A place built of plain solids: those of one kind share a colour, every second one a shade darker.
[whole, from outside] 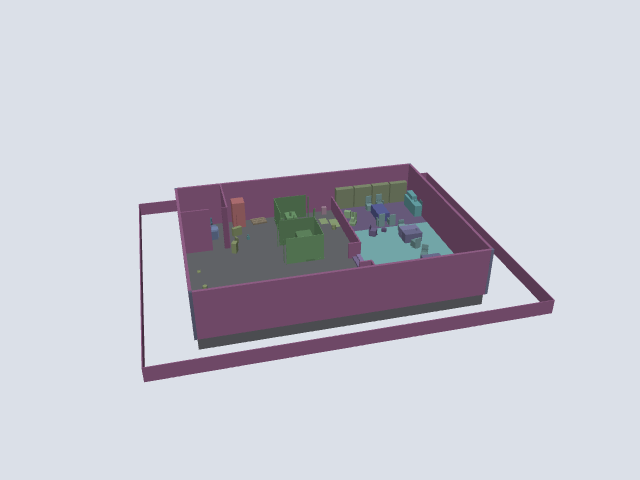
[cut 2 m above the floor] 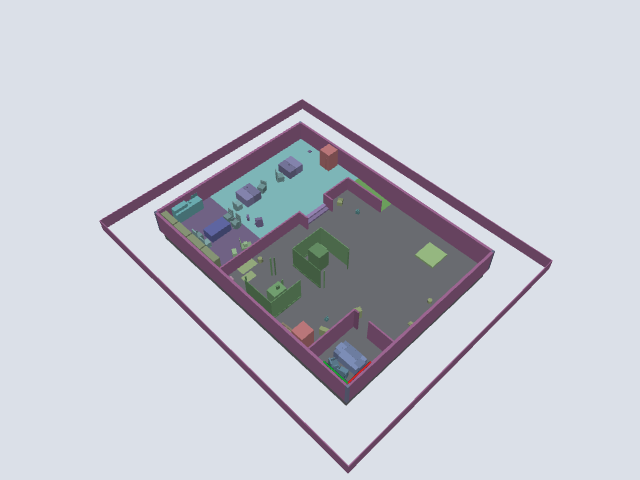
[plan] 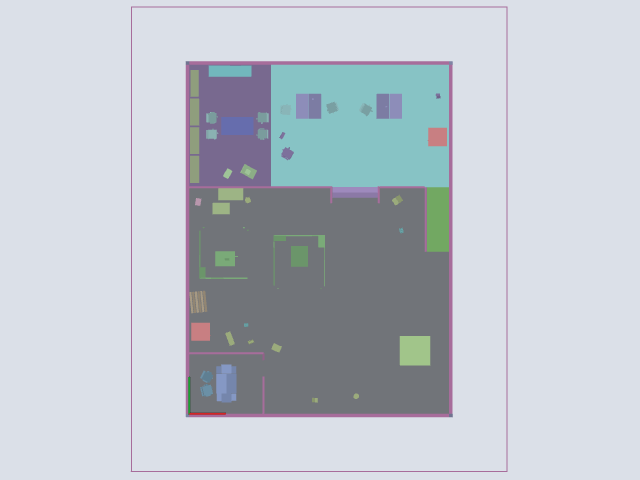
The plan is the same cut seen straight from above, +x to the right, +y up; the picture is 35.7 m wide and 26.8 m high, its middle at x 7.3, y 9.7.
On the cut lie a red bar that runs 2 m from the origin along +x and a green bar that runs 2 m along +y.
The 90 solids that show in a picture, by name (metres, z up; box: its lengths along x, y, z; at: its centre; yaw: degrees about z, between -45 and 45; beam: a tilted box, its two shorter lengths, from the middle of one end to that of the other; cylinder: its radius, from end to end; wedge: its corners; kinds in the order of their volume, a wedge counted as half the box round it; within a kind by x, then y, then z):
{
 "wall_1": {"box": [0.06, 26.0, 1.05], "at": [-3.23, 9.74, 0.47]},
 "wall_2": {"box": [0.2, 19.48, 3.56], "at": [-0.1, 9.74, 1.73]},
 "wall_3": {"box": [4.15, 0.12, 3.56], "at": [2.07, 3.38, 1.73]},
 "wall_4": {"box": [7.87, 0.12, 1.35], "at": [3.94, 12.65, 0.62]},
 "wall_5": {"box": [0.12, 2.08, 3.56], "at": [4.15, 1.04, 1.73]},
 "wall_6": {"box": [0.12, 0.4, 3.56], "at": [4.15, 3.18, 1.73]},
 "wall_7": {"box": [21.03, 0.06, 1.05], "at": [7.25, -3.23, 0.47]},
 "wall_8": {"box": [14.51, 0.2, 3.56], "at": [7.25, -0.1, 1.73]},
 "wall_9": {"box": [14.51, 0.2, 3.56], "at": [7.25, 19.58, 1.73]},
 "wall_10": {"box": [21.03, 0.06, 1.05], "at": [7.25, 22.71, 0.47]},
 "wall_11": {"box": [0.12, 0.96, 1.35], "at": [7.93, 12.23, 0.62]},
 "wall_12": {"box": [0.12, 0.96, 1.35], "at": [10.58, 12.23, 0.62]},
 "wall_13": {"box": [2.51, 0.12, 1.35], "at": [11.89, 12.65, 0.62]},
 "wall_14": {"box": [0.12, 3.6, 1.35], "at": [13.21, 10.85, 0.62]},
 "wall_15": {"box": [0.2, 19.48, 3.56], "at": [14.61, 9.74, 1.73]},
 "wall_16": {"box": [0.06, 26.0, 1.05], "at": [17.74, 9.74, 0.47]},
 "lab_raised_1": {"box": [9.94, 6.83, 0.35], "at": [9.54, 16.06, 0.12]},
 "break_1": {"box": [4.57, 6.83, 0.35], "at": [2.28, 16.06, 0.12]},
 "phone_booth_1": {"box": [1.05, 1.0, 2.26], "at": [0.63, 4.58, 1.08]},
 "phone_booth_2": {"box": [1.04, 1.0, 2.26], "at": [0.63, 4.58, 1.08]},
 "phone_booth_3": {"box": [1.05, 1.03, 2.28], "at": [13.87, 15.45, 1.39]},
 "phone_booth_4": {"box": [1.03, 1.03, 2.28], "at": [13.88, 15.45, 1.39]},
 "lockers_break_1": {"box": [0.52, 1.52, 1.85], "at": [0.3, 13.65, 1.18]},
 "lockers_break_2": {"box": [0.52, 1.5, 1.85], "at": [0.3, 15.25, 1.18]},
 "lockers_break_3": {"box": [0.52, 1.5, 1.85], "at": [0.3, 16.85, 1.18]},
 "lockers_break_4": {"box": [0.47, 1.5, 1.85], "at": [0.3, 18.45, 1.18]},
 "cell_lab_low_1": {"box": [0.045, 2.67, 2.07], "at": [0.6, 8.9, 0.99]},
 "cell_lab_low_2": {"box": [0.07, 1.35, 0.22], "at": [0.6, 9.53, 0.06]},
 "cell_lab_low_3": {"box": [0.35, 0.65, 0.22], "at": [0.73, 7.85, 0.06]},
 "cell_lab_low_4": {"box": [2.67, 0.045, 2.07], "at": [1.93, 7.57, 0.99]},
 "cell_lab_low_5": {"box": [1.1, 0.85, 1.12], "at": [2.01, 8.65, 0.51]},
 "cell_lab_low_6": {"box": [0.04, 2.81, 2.19], "at": [4.75, 8.54, 1.05]},
 "cell_lab_low_7": {"box": [0.7, 0.35, 0.2], "at": [5.06, 9.81, 0.05]},
 "cell_lab_low_8": {"box": [2.81, 0.04, 2.19], "at": [6.15, 9.95, 1.05]},
 "cell_lab_low_9": {"box": [0.95, 1.15, 1.65], "at": [6.16, 8.79, 0.78]},
 "cell_lab_low_10": {"box": [0.38, 0.7, 0.2], "at": [7.39, 9.64, 0.05]},
 "cell_lab_low_11": {"box": [0.04, 2.81, 2.19], "at": [7.55, 8.54, 1.05]},
 "cell_lab_low_12": {"box": [0.05, 1.45, 2.19], "at": [7.56, 7.84, 1.04]},
 "desk_lab_raised_1": {"box": [0.7, 1.4, 0.8], "at": [6.31, 17.16, 0.65]},
 "desk_lab_raised_2": {"box": [0.7, 1.4, 0.8], "at": [7.03, 17.16, 0.65]},
 "desk_lab_raised_3": {"box": [0.7, 1.4, 0.79], "at": [10.81, 17.16, 0.65]},
 "desk_lab_raised_4": {"box": [0.7, 1.4, 0.8], "at": [11.53, 17.16, 0.65]},
 "kitchenette_break_1": {"box": [1.2, 0.45, 1.34], "at": [1.68, 19.23, 0.92]},
 "kitchenette_break_2": {"box": [2.4, 0.61, 1.03], "at": [2.28, 19.12, 0.77]},
 "meeting_table_meeting_1": {"box": [0.28, 0.42, 0.78], "at": [1.64, 2.44, 0.34]},
 "meeting_table_meeting_2": {"box": [0.28, 0.42, 0.78], "at": [1.67, 0.91, 0.34]},
 "meeting_table_meeting_3": {"box": [0.57, 0.55, 0.78], "at": [1.79, 1.4, 0.34]},
 "meeting_table_meeting_4": {"box": [0.57, 0.55, 0.78], "at": [1.79, 1.95, 0.34]},
 "meeting_table_meeting_5": {"box": [0.3, 0.53, 0.78], "at": [1.93, 2.49, 0.34]},
 "meeting_table_meeting_6": {"box": [0.28, 0.5, 0.78], "at": [1.94, 0.87, 0.34]},
 "meeting_table_meeting_7": {"box": [0.28, 0.53, 0.78], "at": [2.22, 2.49, 0.34]},
 "meeting_table_meeting_8": {"box": [0.56, 0.55, 0.78], "at": [2.36, 1.4, 0.34]},
 "meeting_table_meeting_9": {"box": [0.56, 0.55, 0.78], "at": [2.36, 1.95, 0.34]},
 "meeting_table_meeting_10": {"box": [0.28, 0.42, 0.78], "at": [2.49, 2.44, 0.34]},
 "break_table_break_1": {"box": [1.8, 1.01, 0.77], "at": [2.68, 16.06, 0.64]},
 "ramp_1": {"wedge": [[13.27, 9.05, -0.05], [13.27, 9.05, 0.0], [13.27, 12.65, -0.05], [13.27, 12.65, 0.3], [14.51, 9.05, -0.05], [14.51, 9.05, 0.0], [14.51, 12.65, -0.05], [14.51, 12.65, 0.3]]},
 "onway_lane_1": {"box": [1.7, 1.65, 0.22], "at": [12.61, 3.52, 0.06]},
 "break_chair_break_1": {"box": [0.5, 0.5, 0.54], "at": [1.29, 15.6, 0.52]},
 "break_chair_break_2": {"box": [0.45, 0.53, 0.53], "at": [1.3, 16.52, 0.52]},
 "break_chair_break_3": {"box": [0.47, 0.5, 0.52], "at": [4.06, 15.61, 0.51]},
 "break_chair_break_4": {"box": [0.5, 0.53, 0.5], "at": [4.07, 16.54, 0.5]},
 "break_chair_break_5": {"box": [0.07, 0.5, 1.2], "at": [4.38, 15.61, 0.85]},
 "break_chair_break_6": {"box": [0.1, 0.5, 1.02], "at": [4.39, 16.52, 0.76]},
 "chair_lab_raised_1": {"box": [0.47, 0.55, 0.55], "at": [5.42, 16.96, 0.52], "yaw": -4.4},
 "chair_lab_raised_2": {"box": [0.5, 0.55, 0.57], "at": [7.96, 17.08, 0.54], "yaw": 19.2},
 "chair_lab_raised_3": {"box": [0.07, 0.47, 0.92], "at": [8.26, 17.17, 0.71], "yaw": 19.2},
 "chair_lab_raised_4": {"box": [0.5, 0.53, 0.54], "at": [9.88, 16.98, 0.52], "yaw": -29.3},
 "wall_corner_1": {"box": [0.2, 0.2, 3.56], "at": [-0.1, -0.1, 1.73]},
 "wall_corner_2": {"box": [0.2, 0.2, 3.56], "at": [14.61, -0.1, 1.73]},
 "wall_corner_3": {"box": [0.2, 0.2, 3.56], "at": [14.61, 19.58, 1.73]},
 "steps_1": {"box": [2.53, 0.3, 0.2], "at": [9.26, 12.21, 0.05]},
 "steps_2": {"box": [2.53, 0.3, 0.35], "at": [9.26, 12.51, 0.12]},
 "clutter_room_lab_low_1": {"box": [0.31, 0.76, 0.73], "at": [2.28, 4.19, 0.32], "yaw": 19.7},
 "clutter_room_lab_low_2": {"box": [0.49, 0.38, 0.9], "at": [4.87, 3.68, 0.4], "yaw": -24.2},
 "meeting_chair_meeting_1": {"box": [0.07, 0.53, 1.15], "at": [0.7, 1.23, 0.52], "yaw": 13.9},
 "meeting_chair_meeting_2": {"box": [0.5, 0.47, 0.54], "at": [1.01, 2.05, 0.22], "yaw": -26.6},
 "meeting_chair_meeting_3": {"box": [0.5, 0.53, 0.54], "at": [1.03, 1.31, 0.22], "yaw": 13.9},
 "clutter_room_break_1": {"box": [0.34, 0.52, 0.64], "at": [2.15, 13.41, 0.57], "yaw": -29.6},
 "clutter_room_break_2": {"box": [0.8, 0.55, 0.24], "at": [3.32, 13.52, 0.37], "yaw": -28.3},
 "clutter_room_lab_raised_1": {"box": [0.45, 0.07, 0.86], "at": [5.33, 14.29, 0.68], "yaw": -30.6},
 "clutter_room_lab_raised_2": {"box": [0.55, 0.47, 0.52], "at": [5.48, 14.55, 0.51], "yaw": -30.6},
 "pallet_1": {"box": [0.12, 1.19, 0.18], "at": [0.12, 6.2, 0.04], "yaw": 5.7},
 "pallet_2": {"box": [0.12, 1.19, 0.18], "at": [0.27, 6.22, 0.04], "yaw": 5.7},
 "pallet_3": {"box": [0.13, 1.19, 0.18], "at": [0.42, 6.23, 0.04], "yaw": 5.7},
 "pallet_4": {"box": [0.12, 1.19, 0.18], "at": [0.58, 6.25, 0.04], "yaw": 5.7},
 "pallet_5": {"box": [0.12, 1.19, 0.18], "at": [0.73, 6.26, 0.04], "yaw": 5.7},
 "pallet_6": {"box": [0.13, 1.19, 0.18], "at": [0.88, 6.28, 0.04], "yaw": 5.7},
 "laid_event_labloww_1": {"box": [0.98, 0.65, 0.06], "at": [1.78, 11.47, -0.02]},
 "laid_event_labloww_2": {"box": [1.41, 0.71, 0.06], "at": [2.32, 12.27, -0.02]},
 "crate_1": {"box": [0.3, 0.4, 0.7], "at": [0.5, 11.82, 0.3], "yaw": -8.5}
}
